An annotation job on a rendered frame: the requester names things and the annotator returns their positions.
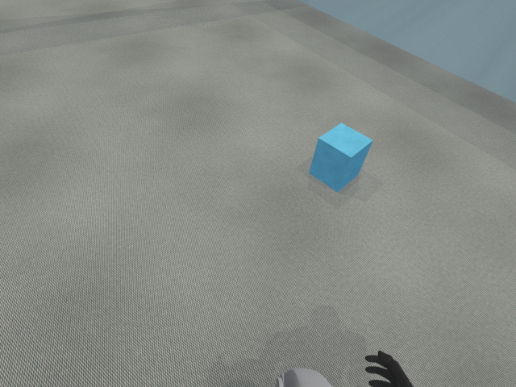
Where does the robot right thigh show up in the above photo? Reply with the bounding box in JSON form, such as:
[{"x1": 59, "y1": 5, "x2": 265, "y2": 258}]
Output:
[{"x1": 276, "y1": 368, "x2": 333, "y2": 387}]

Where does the robot right hand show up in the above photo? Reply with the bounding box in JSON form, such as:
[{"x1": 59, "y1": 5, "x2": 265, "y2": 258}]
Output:
[{"x1": 365, "y1": 351, "x2": 413, "y2": 387}]

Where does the carton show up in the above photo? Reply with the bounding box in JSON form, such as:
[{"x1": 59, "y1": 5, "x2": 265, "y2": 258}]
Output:
[{"x1": 309, "y1": 123, "x2": 373, "y2": 192}]

